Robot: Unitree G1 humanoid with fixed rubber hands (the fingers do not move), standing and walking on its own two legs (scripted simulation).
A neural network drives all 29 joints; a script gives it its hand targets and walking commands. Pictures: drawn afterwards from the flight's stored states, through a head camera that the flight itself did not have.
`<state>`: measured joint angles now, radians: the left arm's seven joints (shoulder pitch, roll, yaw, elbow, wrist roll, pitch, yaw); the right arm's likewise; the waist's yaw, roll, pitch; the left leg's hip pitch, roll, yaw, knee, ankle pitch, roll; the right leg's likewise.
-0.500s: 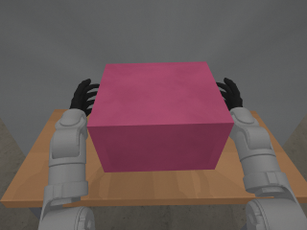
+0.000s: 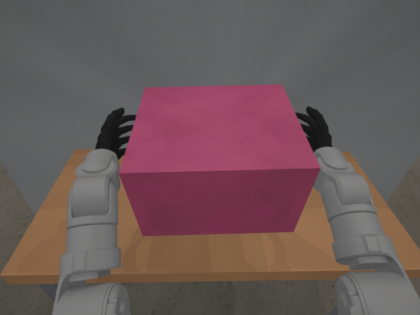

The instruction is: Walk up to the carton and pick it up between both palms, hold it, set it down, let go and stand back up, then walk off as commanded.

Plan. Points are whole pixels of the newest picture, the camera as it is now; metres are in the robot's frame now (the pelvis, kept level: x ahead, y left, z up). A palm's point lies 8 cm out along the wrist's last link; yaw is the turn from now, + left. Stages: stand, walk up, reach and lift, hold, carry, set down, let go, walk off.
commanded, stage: hold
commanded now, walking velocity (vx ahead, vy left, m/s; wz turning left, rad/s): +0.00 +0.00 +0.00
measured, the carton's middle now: (215, 156) +0.40 -0.01 +0.15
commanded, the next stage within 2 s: none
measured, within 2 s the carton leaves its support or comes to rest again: neither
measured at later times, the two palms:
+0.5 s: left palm (109, 151) +0.36 +0.18 +0.19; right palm (318, 149) +0.37 -0.20 +0.19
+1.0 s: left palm (109, 151) +0.36 +0.18 +0.19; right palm (318, 149) +0.37 -0.20 +0.19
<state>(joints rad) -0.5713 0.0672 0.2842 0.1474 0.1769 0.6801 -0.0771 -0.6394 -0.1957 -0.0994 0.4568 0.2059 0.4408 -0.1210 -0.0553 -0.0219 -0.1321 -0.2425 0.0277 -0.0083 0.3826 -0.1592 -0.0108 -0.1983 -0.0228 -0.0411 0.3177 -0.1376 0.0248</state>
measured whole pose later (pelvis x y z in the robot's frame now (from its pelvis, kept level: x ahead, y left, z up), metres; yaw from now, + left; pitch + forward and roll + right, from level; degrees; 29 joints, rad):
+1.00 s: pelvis +0.00 +0.00 +0.00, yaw +0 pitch +1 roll -1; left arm -0.57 0.07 0.28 0.15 0.17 0.68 -0.08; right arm -0.64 -0.20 -0.10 0.46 0.21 0.44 -0.12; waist -0.06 -0.02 -0.13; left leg -0.24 0.03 -0.01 0.38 -0.16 -0.01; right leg -0.20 -0.02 -0.04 0.32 -0.14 0.02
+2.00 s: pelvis +0.00 +0.00 +0.00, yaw +0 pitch +1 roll -1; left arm -0.57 0.07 0.28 0.14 0.18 0.68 -0.08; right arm -0.64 -0.20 -0.10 0.45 0.21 0.44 -0.12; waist -0.06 -0.02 -0.13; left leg -0.24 0.03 -0.01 0.38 -0.16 -0.01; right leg -0.20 -0.02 -0.04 0.32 -0.14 0.02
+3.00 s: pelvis +0.00 +0.00 +0.00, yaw +0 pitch +1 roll -1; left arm -0.57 0.07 0.28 0.14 0.17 0.68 -0.07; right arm -0.64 -0.20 -0.10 0.45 0.21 0.44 -0.12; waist -0.06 -0.02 -0.13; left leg -0.24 0.03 -0.01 0.38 -0.16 -0.01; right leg -0.20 -0.02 -0.04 0.32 -0.14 0.02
